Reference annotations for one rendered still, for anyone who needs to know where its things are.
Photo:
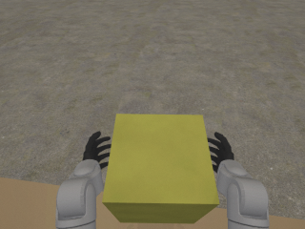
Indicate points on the carton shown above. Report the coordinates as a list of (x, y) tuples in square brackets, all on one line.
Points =
[(160, 169)]

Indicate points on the robot left forearm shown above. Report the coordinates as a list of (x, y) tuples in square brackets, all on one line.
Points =
[(76, 197)]

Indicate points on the left robot hand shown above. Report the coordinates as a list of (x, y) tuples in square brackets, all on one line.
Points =
[(91, 150)]

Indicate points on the robot right forearm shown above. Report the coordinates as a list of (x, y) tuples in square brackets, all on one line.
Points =
[(247, 198)]

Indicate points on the right robot hand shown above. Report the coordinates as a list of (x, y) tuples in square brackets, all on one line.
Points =
[(224, 152)]

